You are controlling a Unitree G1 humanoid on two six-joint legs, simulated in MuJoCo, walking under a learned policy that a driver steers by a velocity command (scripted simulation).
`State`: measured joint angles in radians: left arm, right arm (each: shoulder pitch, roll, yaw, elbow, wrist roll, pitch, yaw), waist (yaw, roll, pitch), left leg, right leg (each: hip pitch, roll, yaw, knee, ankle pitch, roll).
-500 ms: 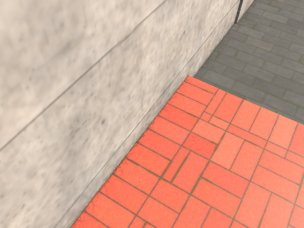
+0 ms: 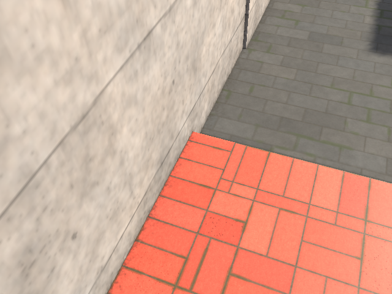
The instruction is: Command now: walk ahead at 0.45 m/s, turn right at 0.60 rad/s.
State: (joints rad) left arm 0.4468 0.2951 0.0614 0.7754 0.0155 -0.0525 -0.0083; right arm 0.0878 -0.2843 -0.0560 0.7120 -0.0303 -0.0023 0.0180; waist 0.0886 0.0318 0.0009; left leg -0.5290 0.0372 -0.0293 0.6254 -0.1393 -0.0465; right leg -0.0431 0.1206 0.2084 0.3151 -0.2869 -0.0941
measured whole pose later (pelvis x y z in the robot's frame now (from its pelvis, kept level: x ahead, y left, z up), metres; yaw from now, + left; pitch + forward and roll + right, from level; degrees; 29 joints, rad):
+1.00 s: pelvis +0.50 -0.18 +0.00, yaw -35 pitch +1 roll +1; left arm 0.45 0.27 0.06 0.87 0.01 -0.04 0.01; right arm 0.09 -0.29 -0.04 0.70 -0.04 0.01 0.02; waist 0.08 0.04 0.04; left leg -0.69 0.08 -0.03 0.80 -0.07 -0.05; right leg -0.01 0.19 0.20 0.28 -0.25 -0.16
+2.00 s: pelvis +0.63 -0.25 +0.00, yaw -54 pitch +1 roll -2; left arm 0.20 0.33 0.09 0.93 0.03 0.07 0.01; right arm 0.20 -0.27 -0.01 0.82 -0.02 0.03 -0.05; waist 0.02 -0.05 0.03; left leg -0.22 -0.01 0.01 0.50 -0.29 0.05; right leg -0.42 0.16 0.15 0.85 -0.43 -0.04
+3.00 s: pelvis +0.66 -0.57 -0.01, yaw -91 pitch -1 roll +0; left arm 0.29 0.32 0.07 0.89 0.01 0.01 0.01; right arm 0.12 -0.27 -0.02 0.74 -0.02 -0.03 -0.02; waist 0.05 -0.03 0.11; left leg -0.36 0.02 0.10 0.53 -0.15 0.04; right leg -0.35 0.11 0.07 1.22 -0.47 -0.03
